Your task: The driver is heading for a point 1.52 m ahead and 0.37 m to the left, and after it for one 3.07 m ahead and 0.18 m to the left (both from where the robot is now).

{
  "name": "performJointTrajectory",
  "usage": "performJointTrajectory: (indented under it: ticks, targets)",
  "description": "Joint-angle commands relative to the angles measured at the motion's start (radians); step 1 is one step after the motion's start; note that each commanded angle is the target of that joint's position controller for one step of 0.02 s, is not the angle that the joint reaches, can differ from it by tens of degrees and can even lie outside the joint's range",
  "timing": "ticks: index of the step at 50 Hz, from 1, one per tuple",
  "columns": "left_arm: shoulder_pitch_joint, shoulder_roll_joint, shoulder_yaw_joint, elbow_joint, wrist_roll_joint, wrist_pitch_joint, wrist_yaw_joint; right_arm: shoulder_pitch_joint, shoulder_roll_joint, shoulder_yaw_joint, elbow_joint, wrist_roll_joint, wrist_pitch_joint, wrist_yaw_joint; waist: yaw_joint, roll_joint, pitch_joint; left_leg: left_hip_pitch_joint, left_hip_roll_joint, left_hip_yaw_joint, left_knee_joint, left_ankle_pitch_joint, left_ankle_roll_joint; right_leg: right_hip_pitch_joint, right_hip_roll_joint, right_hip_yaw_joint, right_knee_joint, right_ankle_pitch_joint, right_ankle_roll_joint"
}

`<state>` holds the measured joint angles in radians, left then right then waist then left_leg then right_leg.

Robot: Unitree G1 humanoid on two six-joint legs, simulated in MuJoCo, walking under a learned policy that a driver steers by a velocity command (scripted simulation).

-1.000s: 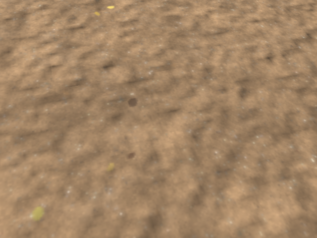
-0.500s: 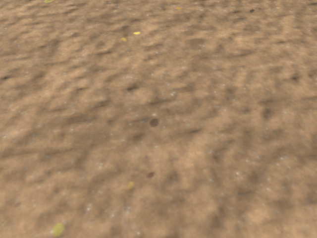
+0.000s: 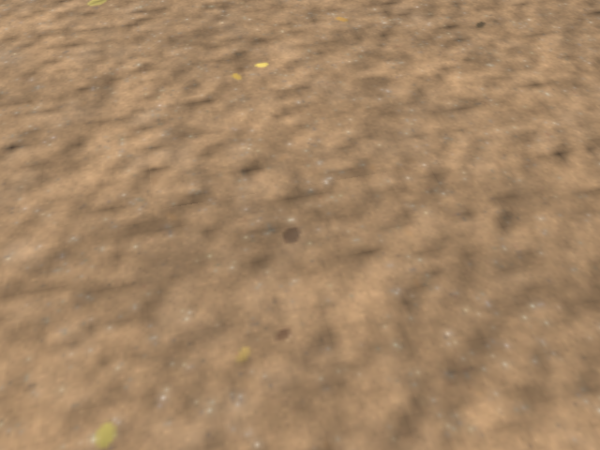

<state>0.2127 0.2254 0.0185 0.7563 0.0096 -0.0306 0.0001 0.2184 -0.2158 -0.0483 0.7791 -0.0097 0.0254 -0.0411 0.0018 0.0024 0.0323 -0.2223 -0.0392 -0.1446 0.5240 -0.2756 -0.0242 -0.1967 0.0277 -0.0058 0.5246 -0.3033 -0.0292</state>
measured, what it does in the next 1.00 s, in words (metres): walks ahead, turning left: left foot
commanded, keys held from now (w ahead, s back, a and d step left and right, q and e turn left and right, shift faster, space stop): no key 0.22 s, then q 0.34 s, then w+q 0.32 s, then w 0.12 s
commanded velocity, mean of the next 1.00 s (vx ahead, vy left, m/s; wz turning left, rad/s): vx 0.12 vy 0.00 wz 0.32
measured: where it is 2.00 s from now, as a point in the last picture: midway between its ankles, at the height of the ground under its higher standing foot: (207, 381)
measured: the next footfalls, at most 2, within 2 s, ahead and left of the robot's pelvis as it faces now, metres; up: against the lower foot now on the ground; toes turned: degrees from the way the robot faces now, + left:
left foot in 0.62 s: +0.01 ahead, +0.15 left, +0.00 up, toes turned +11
right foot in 1.14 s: +0.36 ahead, +0.02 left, +0.00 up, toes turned +23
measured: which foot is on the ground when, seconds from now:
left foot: down 0.00-0.32, up 0.34-0.60, down 0.62-1.00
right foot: down 0.00-0.62, up 0.64-1.00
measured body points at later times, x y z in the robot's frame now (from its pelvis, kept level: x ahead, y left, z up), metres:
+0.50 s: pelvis -0.01 +0.01 +0.00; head +0.02 +0.02 +0.45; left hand +0.08 +0.30 -0.12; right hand +0.12 -0.27 -0.11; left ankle -0.03 +0.13 -0.68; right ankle -0.01 -0.10 -0.73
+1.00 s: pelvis +0.09 +0.08 +0.01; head +0.10 +0.11 +0.46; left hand +0.19 +0.39 -0.09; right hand +0.22 -0.18 -0.09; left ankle -0.02 +0.14 -0.73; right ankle +0.30 -0.03 -0.69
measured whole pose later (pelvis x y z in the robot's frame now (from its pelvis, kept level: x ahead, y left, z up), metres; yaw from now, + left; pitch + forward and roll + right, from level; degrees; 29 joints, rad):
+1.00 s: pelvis +0.09 +0.08 +0.01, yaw +21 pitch +2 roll -1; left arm 0.08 0.31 0.08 0.78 -0.01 -0.09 -0.02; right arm 0.40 -0.26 -0.05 0.77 0.02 -0.05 -0.03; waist -0.05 -0.04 0.00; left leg -0.02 -0.05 -0.16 0.27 -0.27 0.06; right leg -0.59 -0.04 0.06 0.60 0.01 0.06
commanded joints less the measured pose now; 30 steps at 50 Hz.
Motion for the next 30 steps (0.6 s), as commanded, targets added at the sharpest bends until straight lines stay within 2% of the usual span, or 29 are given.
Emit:
performJointTrajectory:
  ticks: [1, 11, 12, 14, 16, 17, 18, 19, 20, 21, 22, 23, 25, 27, 28, 29, 30]
  targets:
    - [-0.009, 0.103, 0.024, -0.048, -0.001, -0.015, 0.004, 0.004, -0.106, -0.027, -0.038, 0.0, -0.01, -0.007, -0.003, -0.002, -0.032, 0.043, 0.051, -0.042, -0.057, 0.219, 0.016, -0.037, -0.079, 0.087, -0.118, 0.127, -0.019]
    - [0.013, 0.107, 0.021, 0.021, -0.004, -0.014, 0.007, 0.019, -0.108, -0.028, 0.049, 0.003, -0.012, -0.016, 0.001, -0.004, -0.018, 0.049, 0.052, -0.032, -0.077, 0.218, -0.001, -0.021, -0.082, 0.099, -0.152, 0.132, -0.033]
    - [0.01, 0.118, 0.024, 0.023, -0.003, -0.012, 0.009, 0.014, -0.115, -0.029, 0.053, 0.006, -0.012, -0.017, 0.004, -0.007, -0.013, 0.025, 0.049, -0.034, -0.073, 0.223, -0.001, -0.002, -0.081, 0.092, -0.151, 0.135, -0.033]
    - [0.015, 0.167, 0.041, 0.02, -0.006, -0.003, 0.023, -0.025, -0.144, -0.036, 0.035, 0.016, -0.012, -0.02, 0.019, -0.024, -0.017, -0.043, 0.035, -0.03, -0.026, 0.229, -0.001, 0.041, -0.106, 0.106, -0.15, 0.165, -0.053]
    - [0.04, 0.203, 0.057, 0.025, -0.008, 0.011, 0.039, -0.03, -0.155, -0.04, 0.019, 0.026, -0.01, -0.021, 0.027, -0.068, -0.026, -0.107, 0.021, -0.012, 0.054, 0.175, -0.008, 0.068, -0.184, 0.159, -0.172, 0.207, -0.109]
    - [0.047, 0.212, 0.062, 0.027, -0.008, 0.019, 0.047, -0.024, -0.151, -0.041, 0.012, 0.027, -0.007, -0.02, 0.027, -0.106, -0.025, -0.149, 0.015, 0.011, 0.116, 0.067, -0.014, 0.077, -0.248, 0.202, -0.191, 0.239, -0.152]
    - [0.034, 0.213, 0.064, 0.02, -0.005, 0.024, 0.057, -0.022, -0.146, -0.042, 0.004, 0.027, -0.006, -0.016, 0.029, -0.156, -0.027, -0.193, 0.018, 0.038, 0.24, -0.129, -0.018, 0.071, -0.332, 0.263, -0.214, 0.286, -0.21]
    - [0.02, 0.202, 0.061, 0.004, 0.005, 0.026, 0.064, -0.035, -0.157, -0.048, -0.006, 0.03, -0.004, -0.012, 0.043, -0.162, -0.021, -0.262, 0.035, 0.052, 0.437, -0.308, -0.028, 0.066, -0.415, 0.319, -0.239, 0.359, -0.276]
    - [0.006, 0.194, 0.058, -0.006, 0.009, 0.025, 0.068, -0.037, -0.165, -0.057, -0.011, 0.033, 0.0, -0.01, 0.035, -0.11, -0.008, -0.317, 0.056, 0.042, 0.584, -0.355, -0.039, 0.058, -0.451, 0.328, -0.254, 0.405, -0.307]
    - [-0.035, 0.191, 0.059, -0.014, 0.001, 0.024, 0.07, -0.017, -0.147, -0.055, -0.006, 0.035, 0.007, -0.01, 0.01, -0.061, 0.006, -0.335, 0.081, 0.03, 0.595, -0.325, -0.044, 0.053, -0.423, 0.271, -0.253, 0.38, -0.285]
    - [-0.07, 0.195, 0.062, -0.019, -0.007, 0.022, 0.069, -0.004, -0.126, -0.048, -0.002, 0.034, 0.014, -0.012, -0.004, -0.05, 0.015, -0.332, 0.097, 0.042, 0.547, -0.273, -0.049, 0.053, -0.381, 0.206, -0.248, 0.368, -0.25]
    - [-0.082, 0.202, 0.065, -0.018, -0.01, 0.023, 0.068, -0.005, -0.114, -0.042, -0.004, 0.03, 0.016, -0.01, -0.001, -0.055, 0.01, -0.312, 0.101, 0.071, 0.491, -0.232, -0.058, 0.057, -0.347, 0.148, -0.236, 0.395, -0.229]
    - [-0.083, 0.22, 0.072, -0.01, -0.011, 0.037, 0.064, -0.021, -0.1, -0.028, -0.027, 0.032, 0.01, 0.006, 0.013, -0.091, -0.029, -0.218, 0.097, 0.134, 0.348, -0.177, -0.063, 0.059, -0.301, 0.046, -0.198, 0.478, -0.203]
    - [-0.055, 0.238, 0.081, 0.005, -0.02, 0.051, 0.062, -0.031, -0.123, -0.03, -0.054, 0.04, 0.004, 0.027, 0.028, -0.128, -0.074, -0.165, 0.078, 0.174, 0.228, -0.124, -0.051, 0.106, -0.309, 0.021, -0.152, 0.528, -0.193]
    - [-0.057, 0.244, 0.083, 0.006, -0.027, 0.057, 0.061, -0.016, -0.134, -0.034, -0.058, 0.042, 0.004, 0.038, 0.018, -0.135, -0.087, -0.132, 0.066, 0.195, 0.156, -0.071, -0.037, 0.112, -0.314, 0.012, -0.123, 0.516, -0.18]
    - [-0.059, 0.249, 0.085, 0.006, -0.036, 0.061, 0.058, 0.017, -0.137, -0.036, -0.054, 0.043, 0.005, 0.047, 0.0, -0.13, -0.103, -0.064, 0.045, 0.23, 0.06, 0.008, -0.011, 0.083, -0.313, -0.006, -0.102, 0.379, -0.155]
    - [-0.038, 0.23, 0.082, 0.014, -0.042, 0.059, 0.051, 0.055, -0.156, -0.048, -0.043, 0.043, 0.008, 0.049, -0.012, -0.104, -0.105, 0.036, 0.014, 0.239, -0.01, 0.036, 0.027, 0.005, -0.291, -0.033, -0.049, 0.15, -0.114]
Velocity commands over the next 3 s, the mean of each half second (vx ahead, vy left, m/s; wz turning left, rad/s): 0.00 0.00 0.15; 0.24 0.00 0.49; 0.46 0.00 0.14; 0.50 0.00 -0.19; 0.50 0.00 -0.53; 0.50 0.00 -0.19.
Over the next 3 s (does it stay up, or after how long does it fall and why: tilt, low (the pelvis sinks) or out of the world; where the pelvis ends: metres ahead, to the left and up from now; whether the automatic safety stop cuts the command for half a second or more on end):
stays up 1.20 0.33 0.01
